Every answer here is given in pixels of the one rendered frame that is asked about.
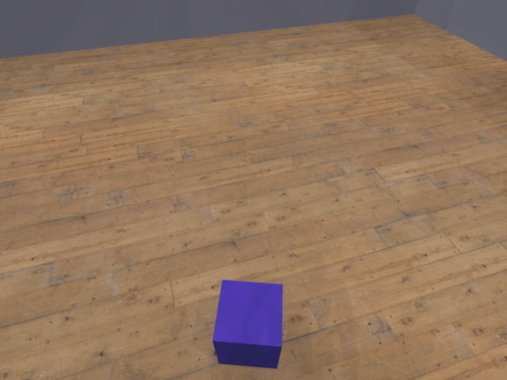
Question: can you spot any carton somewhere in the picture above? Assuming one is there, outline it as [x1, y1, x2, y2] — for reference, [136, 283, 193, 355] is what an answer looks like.
[212, 280, 283, 369]

